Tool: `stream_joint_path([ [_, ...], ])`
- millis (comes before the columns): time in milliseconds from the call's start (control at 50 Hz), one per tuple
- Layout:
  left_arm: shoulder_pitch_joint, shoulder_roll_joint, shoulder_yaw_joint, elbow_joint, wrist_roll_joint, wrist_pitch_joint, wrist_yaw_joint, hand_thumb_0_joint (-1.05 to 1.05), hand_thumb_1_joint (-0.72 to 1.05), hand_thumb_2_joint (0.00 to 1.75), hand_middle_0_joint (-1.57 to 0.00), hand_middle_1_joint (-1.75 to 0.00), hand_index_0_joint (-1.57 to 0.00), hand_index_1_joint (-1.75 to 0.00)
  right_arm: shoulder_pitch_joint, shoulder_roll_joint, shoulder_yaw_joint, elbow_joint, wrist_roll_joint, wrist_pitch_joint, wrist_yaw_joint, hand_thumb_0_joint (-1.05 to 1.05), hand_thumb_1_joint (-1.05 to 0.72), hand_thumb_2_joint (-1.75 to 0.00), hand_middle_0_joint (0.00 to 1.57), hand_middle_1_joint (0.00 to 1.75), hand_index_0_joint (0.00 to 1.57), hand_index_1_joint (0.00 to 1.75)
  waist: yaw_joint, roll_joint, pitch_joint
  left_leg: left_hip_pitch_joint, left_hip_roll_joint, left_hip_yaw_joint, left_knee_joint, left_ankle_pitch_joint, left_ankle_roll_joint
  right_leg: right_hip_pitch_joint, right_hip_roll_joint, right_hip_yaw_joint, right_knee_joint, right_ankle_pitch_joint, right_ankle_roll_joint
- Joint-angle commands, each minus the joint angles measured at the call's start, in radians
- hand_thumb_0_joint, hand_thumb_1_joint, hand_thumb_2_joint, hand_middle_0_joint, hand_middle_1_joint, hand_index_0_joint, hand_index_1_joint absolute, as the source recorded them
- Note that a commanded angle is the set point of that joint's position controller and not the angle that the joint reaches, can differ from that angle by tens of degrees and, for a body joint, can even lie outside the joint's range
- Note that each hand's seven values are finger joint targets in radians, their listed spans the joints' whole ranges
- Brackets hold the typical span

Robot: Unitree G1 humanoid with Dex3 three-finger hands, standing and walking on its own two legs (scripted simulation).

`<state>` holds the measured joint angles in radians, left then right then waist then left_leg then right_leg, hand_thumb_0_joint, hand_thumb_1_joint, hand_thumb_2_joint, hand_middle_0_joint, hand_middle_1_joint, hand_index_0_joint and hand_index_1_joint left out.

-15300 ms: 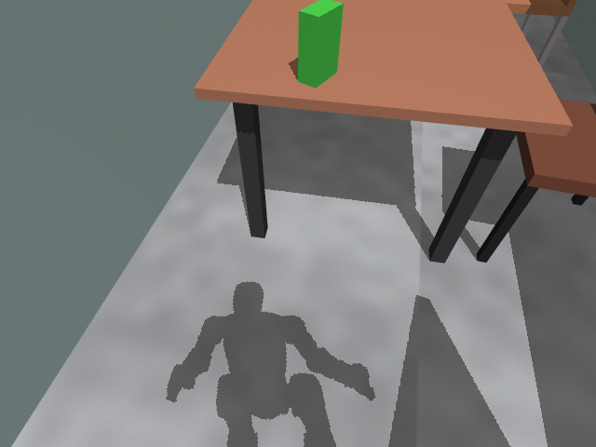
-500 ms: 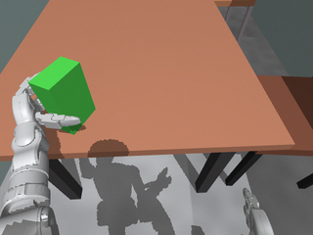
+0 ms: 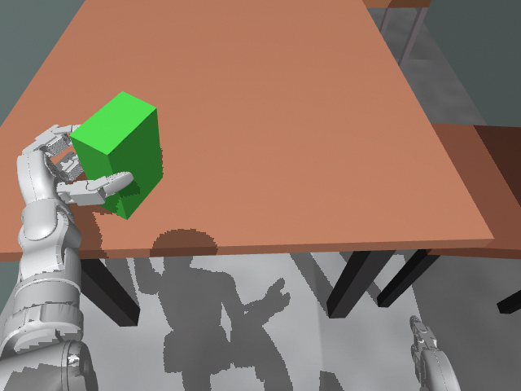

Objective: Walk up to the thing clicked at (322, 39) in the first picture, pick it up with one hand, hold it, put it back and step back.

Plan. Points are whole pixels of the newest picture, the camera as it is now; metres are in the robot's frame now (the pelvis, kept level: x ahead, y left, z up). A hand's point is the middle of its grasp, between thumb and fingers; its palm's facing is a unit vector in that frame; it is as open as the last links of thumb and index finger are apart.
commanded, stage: close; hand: left
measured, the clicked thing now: (125, 160) +0.47 +0.21 +0.08
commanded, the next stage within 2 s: settle in 0.16 s
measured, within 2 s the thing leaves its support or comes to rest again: leaves its support in 0.52 s
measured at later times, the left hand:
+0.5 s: hand (93, 169) +0.42 +0.24 +0.12, palm faces +0.35 -0.94 +0.02, open 9.9 cm
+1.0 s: hand (88, 162) +0.40 +0.23 +0.14, palm faces +0.33 -0.94 -0.02, open 9.9 cm
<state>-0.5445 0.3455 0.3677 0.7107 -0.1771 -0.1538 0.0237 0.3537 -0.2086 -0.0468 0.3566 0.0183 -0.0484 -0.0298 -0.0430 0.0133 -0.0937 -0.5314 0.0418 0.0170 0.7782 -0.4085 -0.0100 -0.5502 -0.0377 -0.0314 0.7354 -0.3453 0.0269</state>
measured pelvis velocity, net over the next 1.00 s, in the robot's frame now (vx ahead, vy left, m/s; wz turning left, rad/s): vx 0.00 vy -0.01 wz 0.01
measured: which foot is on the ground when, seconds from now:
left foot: down 0.00-1.00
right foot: down 0.00-1.00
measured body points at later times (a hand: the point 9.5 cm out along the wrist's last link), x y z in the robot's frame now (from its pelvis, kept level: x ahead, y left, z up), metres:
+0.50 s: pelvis +0.01 -0.01 +0.00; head +0.04 +0.00 +0.45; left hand +0.39 +0.28 +0.12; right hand +0.17 -0.26 -0.06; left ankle -0.01 +0.12 -0.71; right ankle +0.01 -0.14 -0.71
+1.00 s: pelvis +0.00 -0.01 +0.01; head +0.01 -0.01 +0.46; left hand +0.38 +0.28 +0.15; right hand +0.16 -0.26 -0.05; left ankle -0.01 +0.12 -0.71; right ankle +0.01 -0.14 -0.71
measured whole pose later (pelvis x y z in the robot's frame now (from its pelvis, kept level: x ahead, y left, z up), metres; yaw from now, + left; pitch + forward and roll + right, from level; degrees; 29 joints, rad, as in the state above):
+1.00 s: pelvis +0.00 -0.01 +0.01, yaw +1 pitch +5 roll -1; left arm -0.49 0.32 0.34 0.53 -0.14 0.06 0.05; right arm 0.32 -0.21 -0.07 0.41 0.03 -0.06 -0.07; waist -0.03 0.02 -0.07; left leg -0.41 0.04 0.01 0.72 -0.39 -0.02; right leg -0.44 -0.04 -0.04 0.69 -0.34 0.02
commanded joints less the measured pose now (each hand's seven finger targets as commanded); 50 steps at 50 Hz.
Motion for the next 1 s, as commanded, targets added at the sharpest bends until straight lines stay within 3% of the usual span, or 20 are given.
stream_joint_path([
  [0,-0.223,0.135,0.002,-0.129,0.015,-0.035,-0.017,0.0,-0.12,0.82,-1.2,-1.05,-1.2,-1.06,-0.029,-0.143,-0.076,-0.177,0.0,-0.045,-0.015,0.0,0.48,-0.06,0.05,0.05,0.05,0.05,-0.005,-0.026,-0.262,0.111,-0.018,-0.005,-0.108,0.328,0.004,0.146,0.039,-0.021,-0.064,0.26,-0.034],
  [20,-0.255,0.151,0.008,-0.236,0.011,-0.046,-0.016,0.0,-0.14,0.84,-1.23,-1.07,-1.22,-1.08,-0.042,-0.123,-0.056,-0.179,0.004,-0.044,-0.013,0.0,0.48,-0.06,0.05,0.05,0.05,0.05,0.025,-0.01,-0.28,0.112,-0.019,-0.004,-0.117,0.331,0.004,0.172,0.04,-0.021,-0.063,0.263,-0.035],
  [60,-0.213,0.173,0.038,-0.218,0.002,-0.042,-0.012,0.0,-0.15,0.89,-1.28,-1.14,-1.28,-1.15,-0.02,-0.152,-0.095,-0.148,0.005,-0.035,-0.016,0.0,0.47,-0.06,0.05,0.05,0.05,0.05,0.019,0.001,-0.292,0.117,-0.023,0.002,-0.105,0.349,0.005,0.178,0.037,-0.016,-0.061,0.284,-0.032],
  [120,-0.26,0.118,-0.018,-0.265,0.011,-0.037,-0.012,0.0,-0.11,0.85,-1.29,-1.12,-1.29,-1.13,-0.063,-0.111,-0.057,-0.168,0.004,-0.034,-0.012,0.0,0.47,-0.06,0.05,0.05,0.05,0.05,0.019,0.03,-0.272,0.125,-0.025,0.008,-0.11,0.347,0.002,0.167,0.035,-0.013,-0.059,0.279,-0.034],
  [160,-0.191,0.098,-0.011,-0.171,0.009,-0.022,-0.009,0.0,-0.14,0.85,-1.31,-1.13,-1.3,-1.14,-0.067,-0.142,-0.09,-0.154,0.006,-0.031,-0.018,0.0,0.48,-0.06,0.05,0.05,0.05,0.05,0.002,-0.007,-0.242,0.107,-0.02,0.004,-0.109,0.342,0.002,0.15,0.037,-0.013,-0.06,0.272,-0.034],
  [200,-0.273,0.115,-0.022,-0.297,0.01,-0.037,-0.013,0.0,-0.18,0.86,-1.32,-1.15,-1.32,-1.16,-0.057,-0.112,-0.056,-0.149,0.005,-0.029,-0.015,0.0,0.47,-0.06,0.05,0.05,0.05,0.05,0.01,0.029,-0.291,0.133,-0.024,0.009,-0.101,0.356,0.003,0.159,0.034,-0.009,-0.055,0.293,-0.033],
  [240,-0.11,0.083,-0.017,-0.163,0.008,-0.015,-0.021,0.0,-0.18,0.86,-1.34,-1.16,-1.34,-1.17,-0.047,-0.152,-0.092,-0.153,0.007,-0.027,-0.019,0.0,0.48,-0.06,0.05,0.05,0.05,0.05,0.009,-0.023,-0.234,0.109,-0.022,0.007,-0.106,0.358,0.005,0.161,0.036,-0.012,-0.057,0.295,-0.031],
  [280,-0.276,0.13,-0.024,-0.379,0.013,-0.031,-0.026,0.0,-0.05,1.02,-1.25,-1.23,-1.25,-1.25,0.0,-0.149,-0.09,-0.163,0.004,-0.024,-0.015,0.0,0.49,-0.06,0.05,0.05,0.05,0.05,0.002,0.071,-0.383,0.215,-0.019,0.009,-0.086,0.475,-0.004,0.178,0.033,-0.01,-0.04,0.378,-0.034],
  [380,-0.244,0.133,-0.021,-0.301,0.027,0.0,-0.018,0.0,-0.02,1.13,-1.28,-1.29,-1.27,-1.32,-0.046,-0.138,-0.092,-0.141,0.005,-0.015,-0.012,0.0,0.49,-0.06,0.05,0.05,0.05,0.05,0.0,0.026,-0.288,0.156,-0.024,0.01,-0.084,0.443,0.005,0.172,0.026,-0.006,-0.047,0.38,-0.028],
  [420,-0.32,0.171,0.002,-0.422,0.025,-0.002,-0.014,0.0,0.0,1.16,-1.3,-1.33,-1.29,-1.36,-0.034,-0.164,-0.116,-0.188,0.004,-0.022,-0.014,0.0,0.49,-0.06,0.05,0.05,0.05,0.05,0.002,0.069,-0.387,0.226,-0.021,0.01,-0.087,0.489,-0.002,0.203,0.029,-0.009,-0.041,0.405,-0.03],
  [440,-0.224,0.097,-0.041,-0.239,0.032,0.023,-0.017,0.0,-0.04,1.14,-1.3,-1.32,-1.3,-1.35,-0.02,-0.135,-0.091,-0.185,0.005,-0.022,-0.013,0.0,0.49,-0.06,0.05,0.05,0.05,0.05,-0.023,0.013,-0.297,0.193,-0.016,0.005,-0.083,0.489,-0.001,0.17,0.033,-0.015,-0.044,0.392,-0.029],
  [460,-0.31,0.149,-0.012,-0.423,0.021,0.005,-0.014,0.0,-0.06,1.15,-1.3,-1.33,-1.3,-1.36,-0.021,-0.129,-0.081,-0.174,0.005,-0.018,-0.011,0.0,0.49,-0.06,0.05,0.05,0.05,0.05,0.012,0.048,-0.349,0.206,-0.019,0.005,-0.087,0.497,-0.001,0.204,0.029,-0.013,-0.048,0.406,-0.029],
  [480,-0.35,0.204,0.021,-0.414,0.022,0.005,-0.01,0.0,-0.07,1.16,-1.29,-1.33,-1.29,-1.36,-0.05,-0.158,-0.109,-0.174,0.007,-0.019,-0.017,0.0,0.49,-0.06,0.05,0.05,0.05,0.05,0.009,0.061,-0.358,0.21,-0.022,0.008,-0.089,0.488,-0.003,0.208,0.028,-0.013,-0.046,0.404,-0.029],
  [520,-0.329,0.129,-0.029,-0.388,0.019,0.019,-0.015,0.0,-0.1,1.17,-1.32,-1.36,-1.32,-1.39,-0.035,-0.098,-0.059,-0.157,0.005,-0.023,-0.011,0.0,0.49,-0.06,0.05,0.05,0.05,0.05,0.01,0.052,-0.318,0.193,-0.018,0.005,-0.092,0.488,-0.004,0.209,0.028,-0.015,-0.046,0.398,-0.03],
  [540,-0.4,0.196,0.004,-0.505,0.017,0.012,-0.01,0.0,-0.13,1.17,-1.33,-1.37,-1.32,-1.4,-0.05,-0.13,-0.088,-0.178,0.006,-0.027,-0.015,0.0,0.48,-0.06,0.05,0.05,0.05,0.05,0.018,0.093,-0.395,0.235,-0.019,0.006,-0.088,0.517,-0.006,0.231,0.028,-0.013,-0.044,0.419,-0.03],
  [560,-0.353,0.203,0.021,-0.413,0.021,0.029,-0.004,0.0,-0.14,1.17,-1.33,-1.37,-1.32,-1.4,-0.06,-0.161,-0.12,-0.178,0.006,-0.028,-0.022,0.0,0.48,-0.07,0.05,0.05,0.05,0.05,0.005,0.065,-0.385,0.243,-0.019,0.007,-0.083,0.52,-0.003,0.225,0.028,-0.013,-0.047,0.426,-0.027],
  [600,-0.406,0.184,0.002,-0.497,0.012,0.032,-0.004,0.0,-0.14,1.17,-1.31,-1.36,-1.31,-1.39,-0.045,-0.129,-0.083,-0.163,0.006,-0.03,-0.02,0.0,0.49,-0.06,0.05,0.05,0.05,0.05,0.014,0.058,-0.353,0.215,-0.024,0.01,-0.098,0.467,-0.001,0.242,0.024,-0.012,-0.059,0.407,-0.026],
  [640,-0.369,0.202,0.028,-0.424,0.011,0.049,0.006,0.0,-0.17,1.18,-1.32,-1.38,-1.31,-1.41,-0.058,-0.155,-0.115,-0.146,0.004,-0.036,-0.03,0.0,0.49,-0.06,0.05,0.05,0.05,0.05,0.004,0.032,-0.309,0.202,-0.024,0.01,-0.109,0.43,0.002,0.234,0.027,-0.015,-0.072,0.377,-0.023],
  [660,-0.407,0.199,0.018,-0.485,0.011,0.048,0.008,0.0,-0.16,1.15,-1.31,-1.36,-1.31,-1.39,-0.053,-0.122,-0.08,-0.15,0.006,-0.038,-0.028,0.0,0.49,-0.06,0.05,0.05,0.05,0.05,0.017,0.049,-0.338,0.214,-0.024,0.009,-0.11,0.437,0.002,0.248,0.025,-0.016,-0.072,0.382,-0.025],
  [980,-0.5,0.25,0.043,-0.505,0.009,0.115,0.031,0.0,-0.16,1.23,-1.28,-1.39,-1.29,-1.42,-0.109,-0.139,-0.091,-0.102,0.007,-0.084,-0.06,0.0,0.5,-0.06,0.05,0.05,0.05,0.05,0.012,0.036,-0.311,0.24,-0.033,0.012,-0.157,0.354,0.01,0.276,0.024,-0.021,-0.126,0.319,-0.02],
])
